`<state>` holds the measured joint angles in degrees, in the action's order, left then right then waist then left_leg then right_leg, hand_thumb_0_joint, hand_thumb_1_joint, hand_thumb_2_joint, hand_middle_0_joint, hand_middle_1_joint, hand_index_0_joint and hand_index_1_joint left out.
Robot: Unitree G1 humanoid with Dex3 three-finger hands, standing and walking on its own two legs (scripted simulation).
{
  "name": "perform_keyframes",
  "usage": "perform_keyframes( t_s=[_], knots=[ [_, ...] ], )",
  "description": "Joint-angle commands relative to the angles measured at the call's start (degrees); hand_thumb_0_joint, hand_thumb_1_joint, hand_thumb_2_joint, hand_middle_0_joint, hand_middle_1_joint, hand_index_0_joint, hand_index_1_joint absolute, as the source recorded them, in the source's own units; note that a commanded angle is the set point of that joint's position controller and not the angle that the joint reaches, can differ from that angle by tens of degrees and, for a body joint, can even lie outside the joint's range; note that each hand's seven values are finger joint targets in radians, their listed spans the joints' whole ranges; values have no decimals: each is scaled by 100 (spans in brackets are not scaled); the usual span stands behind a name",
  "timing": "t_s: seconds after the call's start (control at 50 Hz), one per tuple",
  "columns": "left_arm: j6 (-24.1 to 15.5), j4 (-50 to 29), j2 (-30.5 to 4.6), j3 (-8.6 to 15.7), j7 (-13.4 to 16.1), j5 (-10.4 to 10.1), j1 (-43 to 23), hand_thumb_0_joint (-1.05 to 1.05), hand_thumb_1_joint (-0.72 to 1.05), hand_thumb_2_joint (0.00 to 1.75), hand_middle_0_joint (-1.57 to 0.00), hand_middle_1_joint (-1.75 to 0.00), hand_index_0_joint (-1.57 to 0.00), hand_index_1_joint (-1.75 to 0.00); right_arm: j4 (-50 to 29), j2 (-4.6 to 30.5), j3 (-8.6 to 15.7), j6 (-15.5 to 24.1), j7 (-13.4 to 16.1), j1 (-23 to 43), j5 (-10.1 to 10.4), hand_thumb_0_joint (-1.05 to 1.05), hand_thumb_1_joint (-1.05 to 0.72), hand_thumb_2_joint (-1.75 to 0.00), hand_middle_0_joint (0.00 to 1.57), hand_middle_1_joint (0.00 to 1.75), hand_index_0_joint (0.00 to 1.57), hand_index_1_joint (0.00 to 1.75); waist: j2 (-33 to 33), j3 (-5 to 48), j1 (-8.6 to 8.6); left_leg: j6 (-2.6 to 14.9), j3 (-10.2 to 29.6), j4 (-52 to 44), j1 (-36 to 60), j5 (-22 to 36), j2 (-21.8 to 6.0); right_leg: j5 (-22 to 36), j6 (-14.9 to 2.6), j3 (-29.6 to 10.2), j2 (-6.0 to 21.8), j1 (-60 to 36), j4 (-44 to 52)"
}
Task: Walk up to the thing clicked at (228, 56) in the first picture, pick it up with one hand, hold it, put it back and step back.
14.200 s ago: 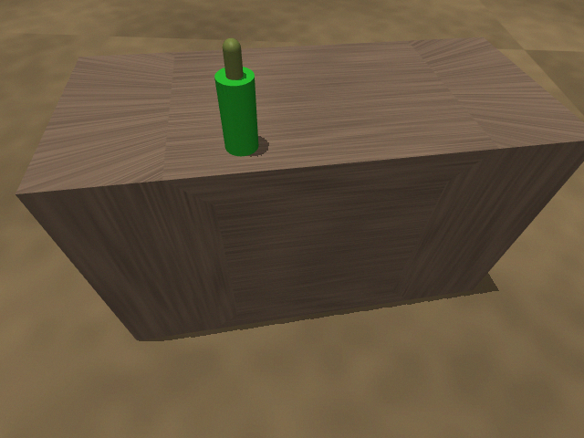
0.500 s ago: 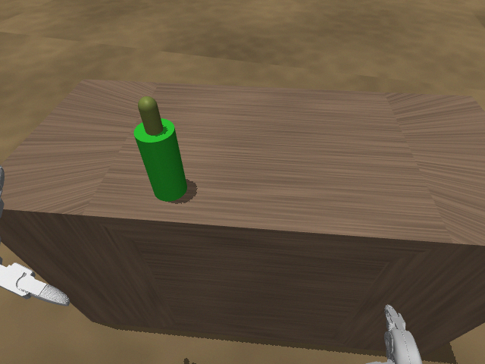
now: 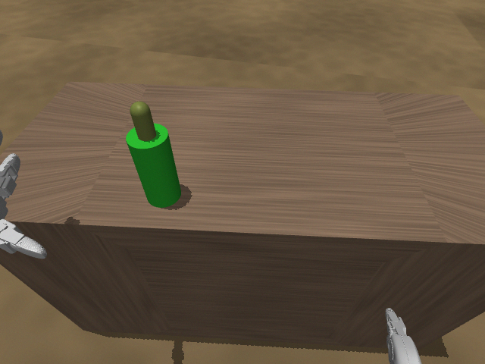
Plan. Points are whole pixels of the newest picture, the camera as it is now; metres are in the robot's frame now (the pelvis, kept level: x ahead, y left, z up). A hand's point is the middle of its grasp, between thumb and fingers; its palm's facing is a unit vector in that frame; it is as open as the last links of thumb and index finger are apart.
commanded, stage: go down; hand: left
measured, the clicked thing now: (153, 155) +0.46 +0.18 +0.09
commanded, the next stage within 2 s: none
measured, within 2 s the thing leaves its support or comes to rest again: neither
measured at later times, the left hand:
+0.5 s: hand (12, 167) +0.34 +0.34 +0.18, palm faces +0.17 -0.99 +0.00, open 17.7 cm
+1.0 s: hand (12, 154) +0.37 +0.36 +0.18, palm faces +0.17 -0.99 -0.01, open 17.7 cm
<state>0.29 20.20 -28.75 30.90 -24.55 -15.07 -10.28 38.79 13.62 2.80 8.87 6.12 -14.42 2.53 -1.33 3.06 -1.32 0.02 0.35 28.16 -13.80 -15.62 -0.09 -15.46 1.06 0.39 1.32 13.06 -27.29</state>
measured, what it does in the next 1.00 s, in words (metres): stands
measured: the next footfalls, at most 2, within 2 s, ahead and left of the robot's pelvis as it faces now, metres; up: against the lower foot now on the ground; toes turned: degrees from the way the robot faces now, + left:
none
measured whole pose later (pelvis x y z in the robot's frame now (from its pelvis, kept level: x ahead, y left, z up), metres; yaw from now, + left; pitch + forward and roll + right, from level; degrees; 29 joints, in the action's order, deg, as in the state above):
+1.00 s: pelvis +0.00 +0.00 +0.00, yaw +0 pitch +7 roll -1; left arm 0.2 52.2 -43.4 33.2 -31.9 -12.4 -33.3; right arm 41.8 13.6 -0.9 12.3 9.5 -11.7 1.3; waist -0.5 5.6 1.9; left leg 0.2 0.8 30.3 -21.3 -16.0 -0.5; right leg -14.9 1.2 0.8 0.9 19.5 -27.4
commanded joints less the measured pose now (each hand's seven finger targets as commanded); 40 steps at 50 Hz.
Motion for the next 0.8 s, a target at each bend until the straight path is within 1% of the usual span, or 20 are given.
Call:
perform_keyframes(
  t_s=[0.0, 0.02, 0.04, 0.08, 0.1, 0.24, 0.34, 0.36, 0.38, 0.42, 0.48, 0.5, 0.52, 0.6, 0.62, 0.64, 0.7, 0.72, 0.76, 0.78],
  knots=[
    [-358, -1136, -2168, 635, 52, -116, -1943, 0, -58, 8, -4, -3, -3, -4, -803, 929, 366, 363, 107, 551, -42, 0, 53, -5, 5, 5, 5, 5, -439, 1210, 44, 44, 25, -270, 645, 1858, 16, 1522, -182, 226, -137, -182, 233],
    [-323, -1050, -2099, 523, 16, -120, -2054, 0, -59, 9, -4, -3, -3, -4, -639, 815, 251, 360, 110, 477, -41, 0, 53, -5, 5, 5, 5, 5, -472, 1087, 52, 43, 35, -295, 592, 1807, 15, 1488, -189, 226, -132, -141, 237],
    [-310, -1173, -2169, 551, -22, -167, -2313, 0, -60, 10, -4, -4, -3, -5, -723, 691, 125, 389, 114, 629, -35, 0, 54, -5, 5, 5, 5, 5, -659, 1334, 43, 38, 52, -274, 686, 1967, 20, 1632, -194, 228, -116, -200, 205],
    [-203, -702, -2335, 577, -133, -214, -2651, 0, -61, 9, -4, -3, -3, -5, -659, 853, 243, 426, 177, 674, -28, 0, 54, -5, 5, 5, 5, 5, -589, 1277, 143, 41, 87, -277, 684, 2014, -9, 1641, -194, 251, -136, -106, 216],
    [-137, -515, -2244, 496, -195, -239, -2726, 0, -61, 9, -4, -3, -3, -5, -611, 700, 72, 428, 176, 724, -26, 0, 53, -5, 5, 5, 5, 5, -512, 1254, 138, 49, 99, -291, 645, 1999, -14, 1643, -190, 253, -135, -90, 231],
    [178, 626, -2801, 492, -654, -223, -3402, 0, -61, 7, -4, -4, -4, -4, -470, 890, 59, 532, 332, 591, -60, 0, 54, -5, 5, 5, 5, 5, -335, 1076, 242, 147, 54, -335, 529, 1349, 95, 1261, -149, 246, -101, 206, 413],
    [94, 1393, -3064, 537, -680, -56, -3651, 0, -61, 7, -4, -4, -4, -5, -785, 870, -57, 594, 367, 604, -119, 0, 54, -5, 5, 5, 5, 5, -98, 1133, 215, 167, 42, -310, 479, 1243, 126, 1141, -127, 229, -109, 330, 429],
    [20, 1231, -3141, 515, -670, -37, -3860, 0, -61, 7, -4, -4, -4, -5, -643, 944, 30, 588, 380, 435, -138, 0, 55, -5, 5, 5, 5, 5, -224, 1277, 214, 153, 34, -290, 506, 1261, 130, 1164, -135, 216, -103, 349, 404],
    [-15, 1364, -3211, 520, -647, 9, -3932, 0, -61, 7, -4, -4, -4, -5, -798, 802, -122, 623, 366, 647, -132, 0, 55, -5, 5, 5, 5, 5, -241, 1226, 148, 160, 30, -296, 430, 1168, 147, 1076, -132, 217, -89, 333, 418],
    [-116, 1391, -3312, 562, -627, -9, -4085, 0, -61, 6, -4, -4, -4, -4, -953, 846, -102, 664, 380, 745, -126, 0, 55, -5, 5, 5, 5, 5, -251, 1384, 147, 165, 25, -280, 396, 1091, 148, 1004, -134, 193, -81, 288, 420],
    [-236, 1570, -3386, 525, -670, 41, -4267, 0, -61, 6, -4, -3, -4, -4, -904, 766, -170, 674, 407, 767, -128, 0, 55, -5, 5, 5, 5, 5, -373, 1598, 213, 159, 55, -213, 445, 1256, 137, 1168, -129, 169, -73, 286, 375],
    [-258, 1608, -3450, 519, -689, 57, -4277, 0, -61, 6, -4, -3, -4, -4, -775, 658, -284, 677, 406, 847, -123, 0, 55, -5, 5, 5, 5, 5, -534, 1570, 145, 142, 54, -226, 437, 1208, 146, 1109, -146, 171, -70, 298, 377],
    [-284, 1752, -3496, 502, -703, 83, -4234, 0, -61, 6, -4, -3, -5, -4, -858, 849, -137, 688, 436, 856, -128, 0, 55, -5, 5, 5, 5, 5, -559, 1728, 240, 133, 58, -183, 551, 1367, 129, 1262, -146, 164, -72, 324, 345],
    [-332, 1686, -3711, 550, -718, 110, -4416, 0, -61, 7, -4, -3, -4, -4, -661, 890, -121, 668, 437, 718, -123, 0, 55, -5, 5, 5, 5, 5, -849, 1734, 207, 57, 132, -184, 595, 1471, 54, 1231, -208, 208, -148, 458, 331],
    [-310, 1868, -3578, 517, -727, 86, -4225, 0, -61, 6, -4, -4, -5, -4, -639, 780, -185, 674, 437, 704, -123, 0, 55, -5, 5, 5, 5, 5, -819, 1639, 225, 62, 123, -176, 546, 1496, 61, 1266, -200, 219, -147, 418, 319],
    [-336, 1839, -3691, 603, -730, 82, -4212, 0, -60, 6, -4, -3, -4, -4, -567, 920, -72, 674, 437, 512, -127, 0, 54, -5, 5, 5, 5, 5, -746, 1747, 255, 60, 131, -144, 580, 1609, 40, 1325, -198, 223, -168, 427, 311],
    [-330, 1899, -3563, 548, -765, 48, -4040, 0, -61, 6, -4, -3, -5, -4, -532, 702, -252, 652, 408, 437, -130, 0, 54, -5, 5, 5, 5, 5, -653, 1738, 267, 111, 91, -19, 572, 2090, 38, 1759, -166, 213, -164, 348, 266],
    [-328, 1899, -3593, 526, -771, 67, -4043, 0, -60, 8, -4, -4, -4, -4, -494, 842, -111, 654, 406, 436, -126, 0, 55, -5, 5, 5, 5, 5, -632, 1705, 293, 108, 92, -17, 530, 2163, 24, 1798, -177, 197, -169, 419, 249],
    [-334, 1845, -3621, 524, -769, 76, -4149, 0, -61, 7, -4, -4, -4, -4, -521, 903, -68, 644, 397, 480, -138, 0, 54, -5, 5, 5, 5, 5, -691, 1880, 306, 82, 121, 13, 728, 2416, -22, 1855, -199, 234, -187, 472, 232],
    [-323, 1856, -3539, 487, -769, 54, -4176, 0, -61, 6, -5, -4, -5, -4, -511, 810, -137, 646, 387, 604, -130, 0, 54, -5, 5, 5, 5, 5, -721, 1706, 254, 99, 105, -7, 609, 2237, 8, 1764, -189, 217, -169, 501, 255]
  ],
)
